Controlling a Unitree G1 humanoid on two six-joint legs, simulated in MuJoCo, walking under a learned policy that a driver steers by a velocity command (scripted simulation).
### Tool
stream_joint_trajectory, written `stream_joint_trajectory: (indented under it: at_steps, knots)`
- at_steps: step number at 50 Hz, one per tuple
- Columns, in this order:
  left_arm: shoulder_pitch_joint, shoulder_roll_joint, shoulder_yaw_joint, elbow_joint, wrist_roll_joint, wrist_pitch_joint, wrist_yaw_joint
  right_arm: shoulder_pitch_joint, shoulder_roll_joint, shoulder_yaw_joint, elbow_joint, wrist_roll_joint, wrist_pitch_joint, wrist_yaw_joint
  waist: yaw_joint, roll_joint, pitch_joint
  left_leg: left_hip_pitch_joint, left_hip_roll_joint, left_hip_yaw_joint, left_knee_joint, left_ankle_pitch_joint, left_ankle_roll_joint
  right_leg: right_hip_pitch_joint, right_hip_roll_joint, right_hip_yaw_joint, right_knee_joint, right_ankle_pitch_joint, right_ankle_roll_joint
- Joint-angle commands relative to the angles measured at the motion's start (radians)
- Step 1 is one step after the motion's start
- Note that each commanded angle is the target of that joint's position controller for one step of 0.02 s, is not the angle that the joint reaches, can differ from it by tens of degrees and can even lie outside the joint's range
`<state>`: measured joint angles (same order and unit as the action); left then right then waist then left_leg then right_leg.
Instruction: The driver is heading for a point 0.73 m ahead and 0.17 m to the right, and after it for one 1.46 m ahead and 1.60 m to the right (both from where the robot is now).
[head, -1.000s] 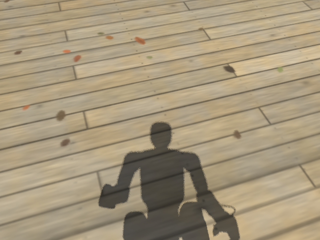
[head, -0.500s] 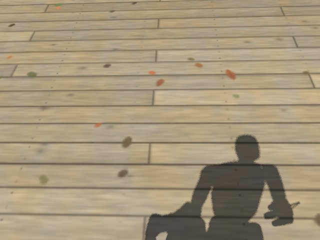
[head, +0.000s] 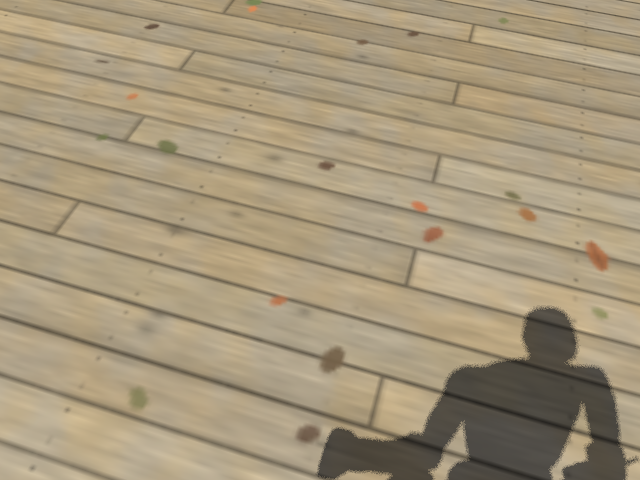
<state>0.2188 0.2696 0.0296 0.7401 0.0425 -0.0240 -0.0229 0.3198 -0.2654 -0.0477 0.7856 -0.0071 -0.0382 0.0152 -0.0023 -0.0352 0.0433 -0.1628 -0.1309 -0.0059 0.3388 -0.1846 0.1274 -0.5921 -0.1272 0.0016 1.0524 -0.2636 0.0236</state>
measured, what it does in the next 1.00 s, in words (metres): walks ahead: right foot, then left foot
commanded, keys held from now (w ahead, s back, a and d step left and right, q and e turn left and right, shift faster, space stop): w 0.72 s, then w+e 0.28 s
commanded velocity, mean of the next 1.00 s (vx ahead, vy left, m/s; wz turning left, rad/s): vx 0.50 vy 0.00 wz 0.00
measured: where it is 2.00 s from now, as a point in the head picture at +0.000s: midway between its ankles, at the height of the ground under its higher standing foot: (371, 257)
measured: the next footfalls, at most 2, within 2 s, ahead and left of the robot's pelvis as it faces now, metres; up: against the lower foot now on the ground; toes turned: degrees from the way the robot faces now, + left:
right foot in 0.32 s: +0.36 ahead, -0.12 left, +0.00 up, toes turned -1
left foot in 0.82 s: +0.63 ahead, +0.09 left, +0.00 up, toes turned +4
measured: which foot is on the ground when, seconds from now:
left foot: down 0.00-0.34, up 0.36-0.80, down 0.82-1.00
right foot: up 0.00-0.30, down 0.32-0.84, up 0.86-1.00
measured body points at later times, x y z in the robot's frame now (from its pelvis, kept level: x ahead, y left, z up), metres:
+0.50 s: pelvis +0.29 -0.05 +0.00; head +0.31 -0.06 +0.45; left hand +0.35 +0.22 -0.12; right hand +0.36 -0.32 -0.14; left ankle +0.24 +0.07 -0.66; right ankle +0.32 -0.12 -0.74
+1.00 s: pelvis +0.56 +0.01 +0.00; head +0.58 +0.02 +0.45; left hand +0.59 +0.27 -0.15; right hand +0.64 -0.26 -0.12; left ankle +0.59 +0.08 -0.74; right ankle +0.49 -0.12 -0.66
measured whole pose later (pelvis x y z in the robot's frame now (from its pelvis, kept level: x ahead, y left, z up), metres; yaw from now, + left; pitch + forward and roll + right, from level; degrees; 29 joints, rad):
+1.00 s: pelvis +0.56 +0.01 +0.00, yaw -4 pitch +0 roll +0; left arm 0.33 0.26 0.06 0.94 0.02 -0.03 -0.02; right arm 0.22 -0.23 -0.03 0.86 -0.03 -0.08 0.00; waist 0.02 -0.03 0.04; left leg -0.23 -0.01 0.14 0.40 -0.18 0.07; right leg -0.42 -0.03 0.00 1.10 -0.31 -0.07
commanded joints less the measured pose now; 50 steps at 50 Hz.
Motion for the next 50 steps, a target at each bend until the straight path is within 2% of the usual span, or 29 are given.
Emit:
stream_joint_trajectory:
  at_steps: [1, 5, 10, 12, 13, 14, 15, 16, 17, 18, 19, 20, 21, 22, 25, 28, 31, 34, 37, 39, 40, 41, 42, 43, 44, 45, 46, 48, 50]
  knots:
    - [0.008, 0.069, 0.02, -0.039, 0.0, 0.006, -0.006, 0.043, -0.131, -0.031, -0.029, 0.005, -0.028, -0.002, 0.001, 0.074, -0.008, 0.036, 0.263, -0.195, -0.178, 0.345, 0.111, -0.054, -0.006, -0.017, -0.099, 0.124, 0.007]
    - [-0.12, 0.06, 0.017, -0.069, -0.006, 0.0, -0.01, 0.109, -0.133, -0.028, 0.006, 0.006, -0.034, -0.005, -0.044, 0.085, 0.012, 0.132, 0.266, -0.177, -0.175, 0.374, 0.082, -0.102, 0.014, -0.023, -0.262, 0.246, -0.001]
    - [-0.248, 0.054, 0.011, -0.112, -0.012, -0.012, -0.016, 0.177, -0.137, -0.023, 0.052, -0.008, -0.035, -0.019, -0.08, 0.09, 0.048, 0.238, 0.299, -0.176, -0.142, 0.458, 0.075, -0.089, 0.062, -0.049, -0.418, 0.242, -0.043]
    - [-0.228, 0.062, 0.014, -0.111, -0.013, -0.018, -0.015, 0.164, -0.149, -0.024, 0.065, -0.013, -0.035, -0.027, -0.055, 0.098, 0.05, 0.257, 0.318, -0.17, -0.107, 0.568, 0.062, -0.018, 0.089, -0.055, -0.469, 0.182, -0.074]
    - [-0.176, 0.069, 0.018, -0.094, -0.014, -0.022, -0.01, 0.142, -0.157, -0.024, 0.066, -0.014, -0.036, -0.03, -0.026, 0.104, 0.03, 0.252, 0.314, -0.155, -0.057, 0.701, 0.045, 0.073, 0.117, -0.065, -0.495, 0.142, -0.093]
    - [-0.092, 0.086, 0.027, -0.066, -0.015, -0.025, 0.0, 0.13, -0.17, -0.026, 0.071, -0.018, -0.038, -0.031, 0.011, 0.112, -0.017, 0.251, 0.305, -0.142, 0.039, 0.85, 0.031, 0.19, 0.156, -0.079, -0.509, 0.098, -0.111]
    - [0.057, 0.104, 0.038, -0.018, -0.013, -0.033, 0.013, 0.115, -0.174, -0.025, 0.075, -0.017, -0.036, -0.029, 0.081, 0.086, -0.099, 0.221, 0.268, -0.106, 0.216, 0.888, 0.013, 0.374, 0.177, -0.088, -0.569, 0.122, -0.137]
    - [0.224, 0.155, 0.053, 0.019, 0.006, -0.042, 0.028, 0.113, -0.151, -0.015, 0.06, -0.011, -0.041, -0.027, 0.15, 0.04, -0.212, 0.057, 0.231, -0.083, 0.463, 0.656, -0.001, 0.635, 0.042, 0.047, -0.58, 0.08, -0.182]
    - [0.316, 0.288, 0.09, 0.028, 0.024, -0.041, 0.032, 0.232, -0.054, 0.004, 0.035, 0.03, -0.042, -0.019, 0.117, -0.202, -0.366, -0.284, 0.044, 0.001, 0.89, 0.056, -0.059, 0.926, -0.266, 0.544, -0.632, -0.006, -0.334]
    - [0.258, 0.216, 0.074, 0.035, -0.014, -0.031, 0.018, 0.19, -0.123, -0.01, 0.051, -0.007, -0.041, -0.023, 0.1, -0.112, -0.33, -0.404, 0.019, -0.1, 0.983, -0.306, -0.041, 0.861, -0.28, 0.728, -0.754, 0.011, -0.338]
    - [0.148, 0.165, 0.061, 0.025, -0.03, -0.028, 0.015, 0.113, -0.124, -0.013, 0.034, -0.015, -0.038, -0.019, 0.053, -0.044, -0.154, -0.446, 0.086, -0.112, 0.985, -0.23, -0.037, 0.699, -0.245, 0.554, -0.764, -0.037, -0.317]
    - [0.083, 0.106, 0.046, 0.019, -0.027, -0.032, 0.01, 0.068, -0.111, -0.006, 0.026, -0.017, -0.04, -0.012, 0.036, 0.011, -0.079, -0.433, 0.128, -0.097, 0.926, -0.17, -0.037, 0.58, -0.202, 0.44, -0.802, 0.009, -0.293]
    - [0.063, 0.082, 0.037, 0.028, -0.025, -0.037, 0.011, 0.052, -0.096, -0.004, 0.025, -0.019, -0.033, -0.006, 0.014, -0.003, -0.033, -0.407, 0.159, -0.08, 0.87, -0.149, -0.04, 0.503, -0.153, 0.346, -0.832, 0.063, -0.263]
    - [0.056, 0.065, 0.03, 0.043, -0.028, -0.042, 0.013, 0.066, -0.088, -0.001, 0.029, -0.03, -0.02, -0.001, -0.012, -0.028, -0.014, -0.362, 0.178, -0.067, 0.829, -0.136, -0.052, 0.436, -0.113, 0.274, -0.859, 0.118, -0.239]
    - [0.099, 0.084, 0.035, 0.081, -0.034, -0.066, 0.008, 0.061, -0.062, 0.007, 0.036, -0.035, 0.001, 0.013, -0.028, -0.034, -0.013, -0.359, 0.197, -0.028, 0.769, -0.084, -0.079, 0.404, -0.085, 0.183, -0.906, 0.251, -0.251]
    - [0.139, 0.092, 0.038, 0.114, -0.037, -0.071, 0.006, -0.073, -0.055, 0.013, -0.004, -0.033, 0.003, 0.018, -0.009, -0.022, 0.026, -0.455, 0.234, 0.005, 0.631, 0.027, -0.108, 0.432, -0.06, 0.12, -0.952, 0.275, -0.251]
    - [0.172, 0.09, 0.036, 0.14, -0.041, -0.07, 0.004, -0.195, -0.031, 0.026, -0.036, -0.026, -0.003, 0.022, 0.02, -0.027, 0.035, -0.433, 0.227, 0.041, 0.433, 0.14, -0.121, 0.451, -0.023, 0.054, -0.947, 0.339, -0.225]
    - [0.222, 0.104, 0.039, 0.168, -0.038, -0.07, 0.007, -0.283, -0.028, 0.032, -0.056, -0.021, -0.006, 0.021, 0.051, -0.028, 0.033, -0.394, 0.203, 0.066, 0.308, 0.19, -0.114, 0.506, -0.037, 0.038, -0.924, 0.394, -0.213]
    - [0.249, 0.109, 0.038, 0.193, -0.031, -0.063, 0.016, -0.327, -0.047, 0.026, -0.074, -0.023, -0.011, 0.015, 0.056, -0.029, 0.041, -0.383, 0.189, 0.057, 0.249, 0.137, -0.088, 0.592, -0.083, 0.068, -0.872, 0.473, -0.207]
    - [0.231, 0.125, 0.042, 0.199, -0.025, -0.057, 0.024, -0.285, -0.062, 0.017, -0.067, -0.026, -0.02, 0.009, 0.023, -0.032, 0.027, -0.311, 0.162, 0.053, 0.203, 0.052, -0.067, 0.627, -0.096, 0.09, -0.788, 0.597, -0.195]
    - [0.213, 0.134, 0.043, 0.199, -0.025, -0.055, 0.026, -0.199, -0.075, 0.009, -0.039, -0.029, -0.029, 0.003, -0.018, -0.028, -0.014, -0.2, 0.134, 0.06, 0.161, 0.02, -0.053, 0.622, -0.082, 0.086, -0.69, 0.695, -0.183]
    - [0.204, 0.124, 0.039, 0.199, -0.028, -0.053, 0.025, -0.042, -0.102, -0.005, 0.014, -0.039, -0.043, -0.008, -0.084, 0.014, -0.102, 0.012, 0.133, 0.053, 0.1, 0.051, -0.028, 0.562, -0.032, 0.052, -0.508, 0.688, -0.163]
    - [0.193, 0.083, 0.025, 0.163, -0.037, -0.058, 0.022, 0.138, -0.182, -0.028, 0.043, -0.063, -0.052, -0.023, -0.149, 0.111, -0.242, 0.273, 0.339, -0.157, 0.083, -0.037, 0.022, 0.382, 0.028, 0.013, -0.227, 0.418, -0.142]
    - [0.321, -0.026, 0.004, 0.146, -0.069, -0.055, 0.022, 0.159, -0.279, -0.054, 0.046, -0.064, -0.042, -0.024, -0.09, 0.339, -0.346, 0.487, 0.6, -0.576, -0.024, -0.115, 0.128, 0.051, 0.198, -0.055, 0.084, -0.24, -0.107]
    - [0.265, 0.101, 0.036, 0.171, -0.039, -0.039, 0.033, 0.101, -0.202, -0.042, 0.034, -0.032, -0.03, -0.02, -0.089, 0.163, -0.273, 0.386, 0.565, -0.591, -0.057, -0.18, 0.113, -0.015, 0.146, 0.049, 0.169, -0.241, -0.122]
    - [0.202, 0.097, 0.042, 0.159, -0.038, -0.039, 0.026, 0.01, -0.133, -0.022, 0.023, -0.026, -0.032, -0.018, -0.056, 0.114, -0.141, 0.261, 0.52, -0.433, -0.082, -0.155, 0.086, -0.027, 0.104, 0.067, 0.159, -0.149, -0.126]
    - [0.171, 0.068, 0.037, 0.157, -0.04, -0.038, 0.02, -0.036, -0.09, -0.012, 0.022, -0.025, -0.038, -0.015, -0.038, 0.099, -0.075, 0.162, 0.476, -0.316, -0.123, -0.064, 0.06, -0.005, 0.07, 0.06, 0.122, -0.086, -0.12]
    - [0.169, 0.05, 0.04, 0.165, -0.019, -0.013, 0.005, -0.058, -0.054, -0.003, 0.036, -0.019, -0.051, -0.024, 0.0, 0.132, -0.029, 0.064, 0.409, -0.157, -0.163, 0.05, 0.013, 0.046, 0.043, 0.048, 0.082, -0.037, -0.1]
    - [0.155, 0.025, 0.04, 0.158, -0.016, 0.008, -0.007, -0.032, -0.057, -0.005, 0.053, -0.011, -0.068, -0.025, 0.015, 0.118, -0.032, 0.05, 0.402, -0.082, -0.18, 0.149, 0.012, 0.045, 0.042, 0.037, 0.082, 0.0, -0.086]
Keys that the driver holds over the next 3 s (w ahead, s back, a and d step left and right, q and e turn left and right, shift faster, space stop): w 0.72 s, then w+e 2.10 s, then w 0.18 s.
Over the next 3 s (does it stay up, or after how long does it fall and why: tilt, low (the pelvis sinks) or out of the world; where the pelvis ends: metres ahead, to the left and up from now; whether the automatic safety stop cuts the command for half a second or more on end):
stays up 1.39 -0.60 -0.02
